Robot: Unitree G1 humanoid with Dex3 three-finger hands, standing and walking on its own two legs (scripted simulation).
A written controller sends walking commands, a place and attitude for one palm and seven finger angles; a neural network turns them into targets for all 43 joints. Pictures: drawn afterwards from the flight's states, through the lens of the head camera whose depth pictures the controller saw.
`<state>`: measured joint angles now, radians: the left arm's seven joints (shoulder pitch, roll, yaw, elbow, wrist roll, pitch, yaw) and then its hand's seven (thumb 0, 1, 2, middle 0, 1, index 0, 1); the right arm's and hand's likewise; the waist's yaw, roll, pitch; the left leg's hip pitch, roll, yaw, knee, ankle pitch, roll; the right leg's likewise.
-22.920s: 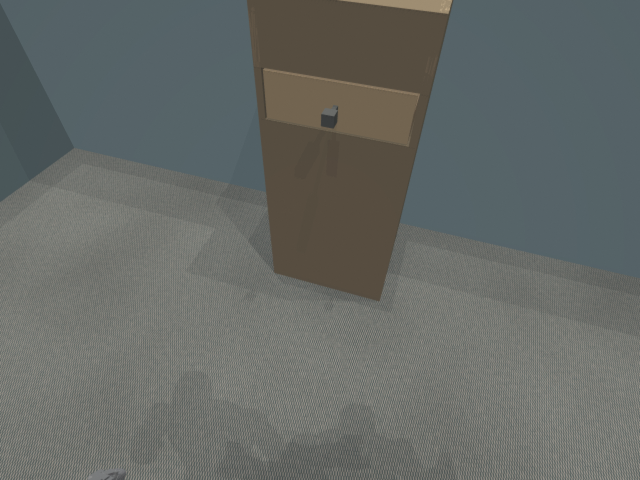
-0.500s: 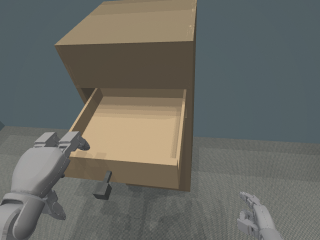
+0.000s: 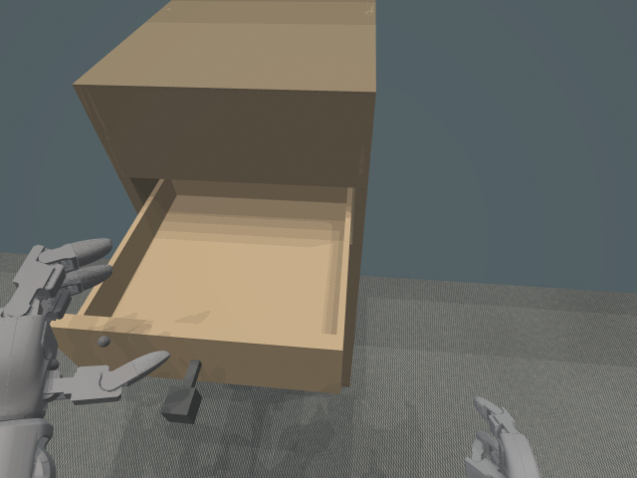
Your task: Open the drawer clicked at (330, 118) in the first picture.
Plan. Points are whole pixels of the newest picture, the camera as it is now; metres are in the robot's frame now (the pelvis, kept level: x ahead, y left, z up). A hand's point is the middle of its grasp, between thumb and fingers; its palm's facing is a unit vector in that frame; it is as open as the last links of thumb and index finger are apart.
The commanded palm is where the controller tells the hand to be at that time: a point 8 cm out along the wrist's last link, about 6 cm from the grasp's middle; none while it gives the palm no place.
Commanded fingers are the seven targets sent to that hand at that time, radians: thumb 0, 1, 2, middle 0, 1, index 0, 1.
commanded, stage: draw the hand back to the body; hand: left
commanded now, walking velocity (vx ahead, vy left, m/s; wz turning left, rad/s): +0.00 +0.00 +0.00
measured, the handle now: (187, 390) +0.22 +0.20 -0.01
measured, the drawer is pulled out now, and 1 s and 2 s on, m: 0.29 0.29 0.29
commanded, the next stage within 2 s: step back with the hand held close in 0.56 s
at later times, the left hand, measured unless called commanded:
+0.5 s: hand (71, 364) +0.17 +0.24 +0.16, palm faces +0.41 -0.82 -0.40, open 7.7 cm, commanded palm +0.12 +0.28 +0.18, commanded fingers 0.00 0.90 0.90 -0.20 -0.30 -0.20 -0.30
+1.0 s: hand (86, 376) +0.17 +0.23 +0.15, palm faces +0.25 -0.82 -0.52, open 7.4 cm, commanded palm +0.09 +0.28 +0.18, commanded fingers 0.00 0.90 0.90 -0.20 -0.30 -0.20 -0.30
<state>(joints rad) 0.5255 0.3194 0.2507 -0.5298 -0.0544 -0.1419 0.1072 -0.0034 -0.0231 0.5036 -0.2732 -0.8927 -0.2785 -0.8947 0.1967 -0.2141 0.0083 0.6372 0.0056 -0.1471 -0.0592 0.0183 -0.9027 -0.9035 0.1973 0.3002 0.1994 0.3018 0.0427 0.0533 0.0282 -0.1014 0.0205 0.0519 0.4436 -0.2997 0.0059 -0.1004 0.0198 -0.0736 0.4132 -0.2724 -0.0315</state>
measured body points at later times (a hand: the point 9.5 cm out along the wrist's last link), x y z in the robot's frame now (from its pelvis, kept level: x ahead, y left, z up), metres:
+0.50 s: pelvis -0.01 +0.00 +0.00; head -0.01 -0.03 +0.45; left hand +0.14 +0.28 +0.18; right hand +0.20 -0.20 -0.08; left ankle -0.04 +0.11 -0.74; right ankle -0.03 -0.10 -0.74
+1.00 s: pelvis -0.04 +0.01 +0.00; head +0.00 +0.00 +0.44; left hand +0.15 +0.27 +0.18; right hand +0.13 -0.25 -0.09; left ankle -0.04 +0.11 -0.74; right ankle -0.03 -0.10 -0.74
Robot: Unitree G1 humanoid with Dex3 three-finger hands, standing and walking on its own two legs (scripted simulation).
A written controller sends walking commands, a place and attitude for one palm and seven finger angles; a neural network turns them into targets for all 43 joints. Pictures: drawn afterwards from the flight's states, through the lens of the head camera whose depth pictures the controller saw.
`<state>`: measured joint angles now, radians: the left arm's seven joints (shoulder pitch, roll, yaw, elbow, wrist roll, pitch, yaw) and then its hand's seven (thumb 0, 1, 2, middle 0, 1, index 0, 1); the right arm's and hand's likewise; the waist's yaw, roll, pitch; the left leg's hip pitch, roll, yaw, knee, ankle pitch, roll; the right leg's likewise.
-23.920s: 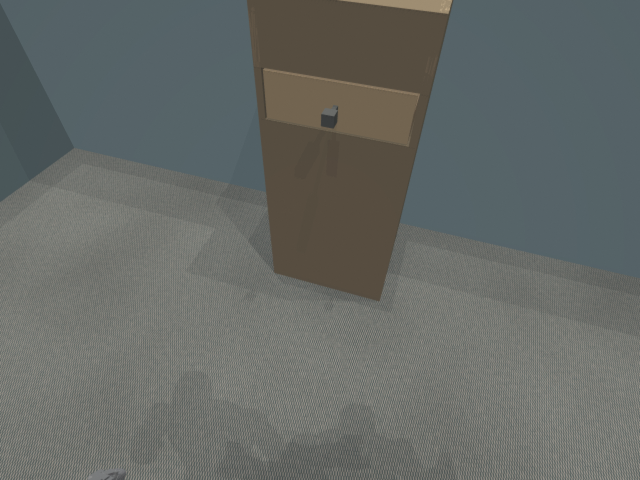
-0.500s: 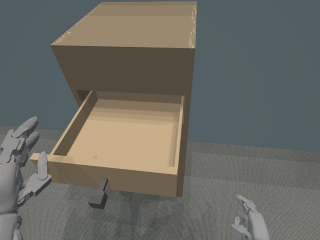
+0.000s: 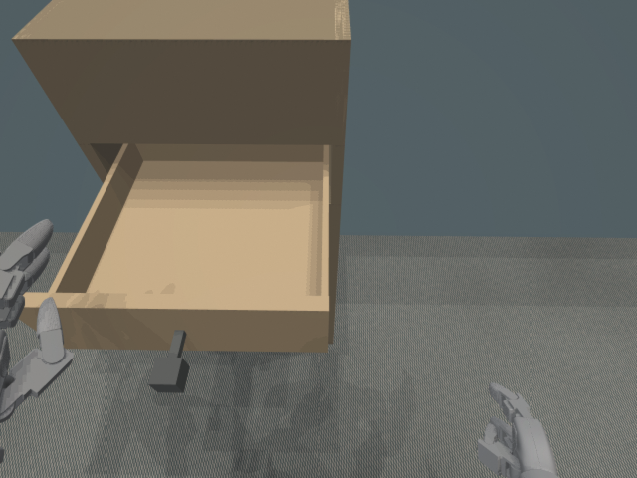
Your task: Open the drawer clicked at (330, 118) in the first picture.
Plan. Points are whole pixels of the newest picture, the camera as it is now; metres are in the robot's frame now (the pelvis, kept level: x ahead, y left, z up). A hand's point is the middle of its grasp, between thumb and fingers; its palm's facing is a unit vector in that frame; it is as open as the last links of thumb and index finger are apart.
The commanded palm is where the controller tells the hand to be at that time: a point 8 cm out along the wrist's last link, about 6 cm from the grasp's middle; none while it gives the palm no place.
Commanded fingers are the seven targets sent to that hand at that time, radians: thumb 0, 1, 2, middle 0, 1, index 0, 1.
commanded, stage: step back with the hand held close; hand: left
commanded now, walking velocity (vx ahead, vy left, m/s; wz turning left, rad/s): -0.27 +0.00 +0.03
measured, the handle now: (173, 360) +0.26 +0.20 -0.01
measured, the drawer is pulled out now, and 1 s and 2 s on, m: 0.29 0.29 0.29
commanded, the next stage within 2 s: stop stepping back and stand still in 0.84 s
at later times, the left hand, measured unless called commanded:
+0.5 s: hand out of the picture +0.12 +0.23 +0.17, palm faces +0.40 -0.81 -0.43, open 7.4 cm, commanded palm +0.05 +0.28 +0.18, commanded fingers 0.00 0.90 0.90 -0.20 -0.30 -0.20 -0.30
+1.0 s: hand out of the picture +0.02 +0.20 +0.16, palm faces +0.30 -0.81 -0.50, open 7.4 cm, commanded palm -0.06 +0.26 +0.18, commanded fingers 0.00 0.90 0.90 -0.20 -0.30 -0.20 -0.30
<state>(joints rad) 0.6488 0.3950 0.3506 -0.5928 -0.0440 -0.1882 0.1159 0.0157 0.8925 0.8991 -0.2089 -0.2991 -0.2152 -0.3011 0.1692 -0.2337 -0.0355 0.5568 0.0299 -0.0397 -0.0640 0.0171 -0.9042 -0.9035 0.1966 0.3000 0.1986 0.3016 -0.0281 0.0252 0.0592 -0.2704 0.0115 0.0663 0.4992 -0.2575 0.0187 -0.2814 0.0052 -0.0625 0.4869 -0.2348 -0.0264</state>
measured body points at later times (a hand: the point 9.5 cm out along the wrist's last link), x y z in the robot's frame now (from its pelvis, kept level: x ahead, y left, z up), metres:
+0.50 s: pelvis -0.07 -0.01 -0.01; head -0.04 +0.01 +0.44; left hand +0.10 +0.27 +0.19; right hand +0.11 -0.23 -0.09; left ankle -0.05 +0.12 -0.74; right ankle +0.01 -0.10 -0.74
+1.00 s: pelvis -0.18 -0.03 -0.01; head -0.14 -0.01 +0.44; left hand -0.01 +0.24 +0.19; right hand -0.02 -0.28 -0.09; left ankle -0.20 +0.10 -0.74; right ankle -0.09 -0.12 -0.74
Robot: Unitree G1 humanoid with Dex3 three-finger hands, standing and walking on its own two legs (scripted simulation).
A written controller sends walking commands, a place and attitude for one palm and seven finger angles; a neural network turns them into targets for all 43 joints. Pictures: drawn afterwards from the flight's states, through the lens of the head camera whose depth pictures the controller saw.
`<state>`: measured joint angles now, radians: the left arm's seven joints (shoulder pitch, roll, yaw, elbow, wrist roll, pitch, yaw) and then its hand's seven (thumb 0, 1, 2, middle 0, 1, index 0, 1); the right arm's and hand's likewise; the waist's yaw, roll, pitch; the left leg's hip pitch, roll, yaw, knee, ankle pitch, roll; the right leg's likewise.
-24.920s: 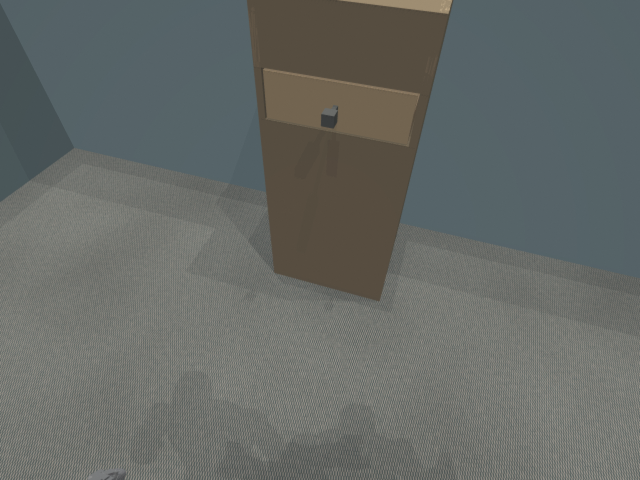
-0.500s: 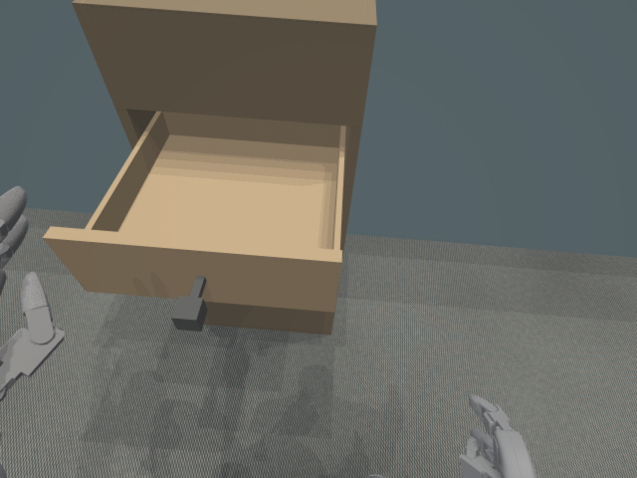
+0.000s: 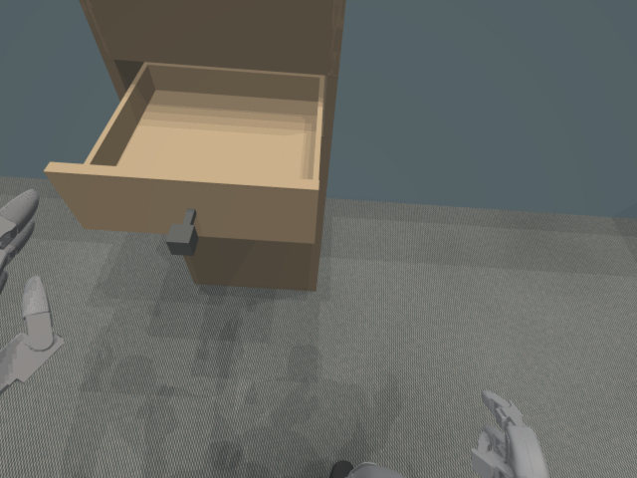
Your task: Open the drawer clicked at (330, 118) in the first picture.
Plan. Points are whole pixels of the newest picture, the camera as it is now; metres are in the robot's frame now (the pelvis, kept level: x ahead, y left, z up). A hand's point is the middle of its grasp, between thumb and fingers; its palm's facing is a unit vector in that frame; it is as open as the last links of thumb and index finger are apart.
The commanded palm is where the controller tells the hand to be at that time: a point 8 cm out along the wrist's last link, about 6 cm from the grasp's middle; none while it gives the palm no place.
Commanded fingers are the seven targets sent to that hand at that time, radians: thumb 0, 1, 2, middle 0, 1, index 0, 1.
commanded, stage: stop stepping back and stand still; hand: left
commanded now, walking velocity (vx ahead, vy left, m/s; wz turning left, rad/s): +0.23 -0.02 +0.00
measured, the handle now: (185, 230) +0.45 +0.21 +0.00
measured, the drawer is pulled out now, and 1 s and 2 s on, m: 0.29 0.29 0.29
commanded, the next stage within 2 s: let the arm hang, fingers relaxed in 0.70 s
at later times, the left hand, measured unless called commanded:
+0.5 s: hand out of the picture +0.12 +0.22 +0.18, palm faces +0.36 -0.81 -0.46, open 7.4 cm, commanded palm +0.06 +0.27 +0.19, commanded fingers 0.00 0.90 0.90 -0.20 -0.30 -0.20 -0.30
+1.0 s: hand out of the picture +0.09 +0.21 -0.10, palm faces +0.05 -0.95 -0.30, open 7.4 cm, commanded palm none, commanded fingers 0.00 0.90 0.90 -0.20 -0.30 -0.20 -0.30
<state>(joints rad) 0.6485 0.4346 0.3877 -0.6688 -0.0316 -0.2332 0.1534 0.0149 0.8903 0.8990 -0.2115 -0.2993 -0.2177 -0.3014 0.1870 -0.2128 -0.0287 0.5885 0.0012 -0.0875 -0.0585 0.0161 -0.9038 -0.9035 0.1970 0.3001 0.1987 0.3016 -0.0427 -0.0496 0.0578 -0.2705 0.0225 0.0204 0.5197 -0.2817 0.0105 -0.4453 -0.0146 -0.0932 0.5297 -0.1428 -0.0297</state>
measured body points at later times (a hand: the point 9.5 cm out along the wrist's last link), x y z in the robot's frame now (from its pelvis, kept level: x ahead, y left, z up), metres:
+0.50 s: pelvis -0.07 -0.01 +0.00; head -0.08 +0.00 +0.45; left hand +0.09 +0.27 +0.20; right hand +0.07 -0.25 -0.08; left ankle -0.06 +0.10 -0.73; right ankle +0.00 -0.10 -0.73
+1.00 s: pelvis -0.07 +0.00 +0.00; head -0.07 -0.01 +0.45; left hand +0.09 +0.26 -0.08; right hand +0.04 -0.24 -0.13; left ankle -0.07 +0.10 -0.73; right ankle -0.04 -0.10 -0.73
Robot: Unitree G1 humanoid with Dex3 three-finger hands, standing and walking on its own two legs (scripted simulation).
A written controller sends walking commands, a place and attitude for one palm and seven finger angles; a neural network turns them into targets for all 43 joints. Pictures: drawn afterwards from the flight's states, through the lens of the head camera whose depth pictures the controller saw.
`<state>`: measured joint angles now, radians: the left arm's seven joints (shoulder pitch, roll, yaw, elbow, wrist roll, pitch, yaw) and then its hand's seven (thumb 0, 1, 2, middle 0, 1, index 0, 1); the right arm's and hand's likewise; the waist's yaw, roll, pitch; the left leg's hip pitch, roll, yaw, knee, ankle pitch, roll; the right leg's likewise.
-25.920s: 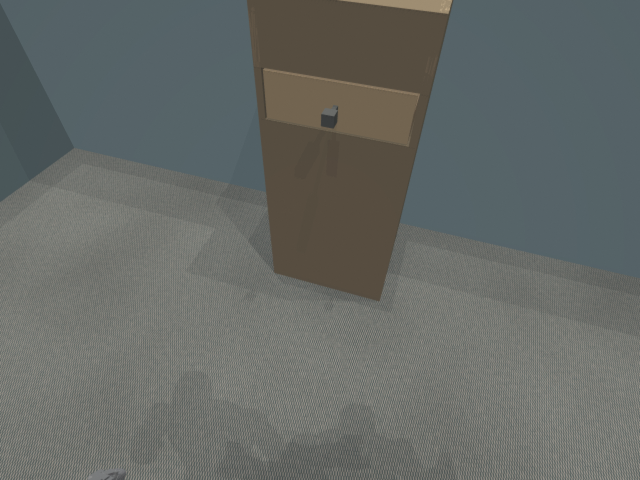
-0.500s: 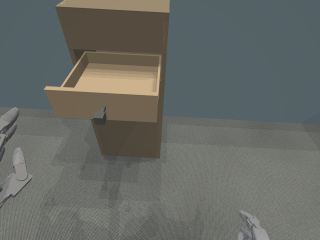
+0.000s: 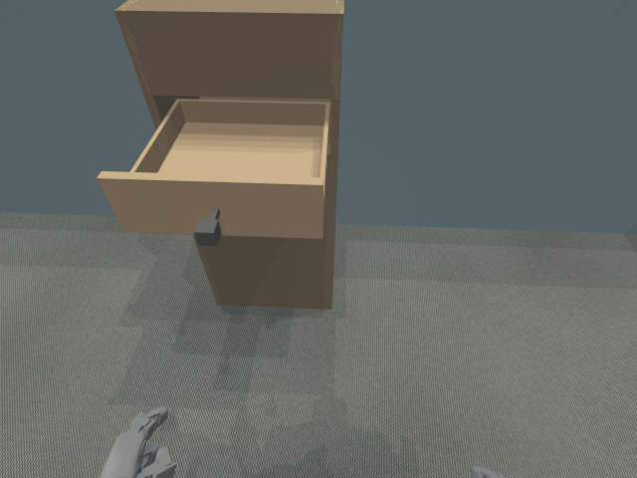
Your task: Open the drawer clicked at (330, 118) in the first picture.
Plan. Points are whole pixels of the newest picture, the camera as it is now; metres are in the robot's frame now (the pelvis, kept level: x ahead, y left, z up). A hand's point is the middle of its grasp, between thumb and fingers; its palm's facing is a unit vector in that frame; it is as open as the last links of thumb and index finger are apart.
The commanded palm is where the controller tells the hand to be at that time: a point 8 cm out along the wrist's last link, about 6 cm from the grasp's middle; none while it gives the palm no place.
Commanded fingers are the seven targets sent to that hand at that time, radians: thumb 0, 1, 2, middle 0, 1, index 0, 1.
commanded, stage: let the arm hang, fingers relaxed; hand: left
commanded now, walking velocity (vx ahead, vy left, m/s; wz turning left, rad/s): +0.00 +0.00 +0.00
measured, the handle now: (211, 225) +0.52 +0.21 +0.00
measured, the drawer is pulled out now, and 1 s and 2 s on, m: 0.29 0.29 0.29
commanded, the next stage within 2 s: look to check the result in 0.90 s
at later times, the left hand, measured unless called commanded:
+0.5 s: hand out of the picture -0.03 +0.18 -0.15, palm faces +0.00 -0.97 -0.23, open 7.3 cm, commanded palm none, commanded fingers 0.00 0.90 0.90 -0.20 -0.30 -0.20 -0.30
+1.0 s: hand out of the picture +0.01 +0.14 -0.16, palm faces +0.00 -0.98 -0.20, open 7.3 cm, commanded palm none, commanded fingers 0.00 0.90 0.90 -0.20 -0.30 -0.20 -0.30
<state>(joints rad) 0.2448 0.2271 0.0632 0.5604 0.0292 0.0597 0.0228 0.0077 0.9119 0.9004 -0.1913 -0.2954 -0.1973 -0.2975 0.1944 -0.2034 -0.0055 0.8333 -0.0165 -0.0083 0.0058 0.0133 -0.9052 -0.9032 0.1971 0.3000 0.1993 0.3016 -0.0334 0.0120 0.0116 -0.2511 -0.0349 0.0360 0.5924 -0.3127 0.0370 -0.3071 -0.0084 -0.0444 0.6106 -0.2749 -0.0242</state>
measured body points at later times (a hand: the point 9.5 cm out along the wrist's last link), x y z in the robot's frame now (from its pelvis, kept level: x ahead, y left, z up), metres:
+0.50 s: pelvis +0.00 -0.01 +0.01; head +0.02 -0.03 +0.46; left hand -0.03 +0.23 -0.14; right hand -0.05 -0.21 -0.15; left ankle +0.00 +0.10 -0.73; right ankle +0.03 -0.10 -0.73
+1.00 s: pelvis +0.01 -0.02 +0.02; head +0.02 -0.03 +0.46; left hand +0.01 +0.20 -0.14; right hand -0.04 -0.22 -0.15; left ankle +0.00 +0.10 -0.73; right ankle +0.03 -0.10 -0.73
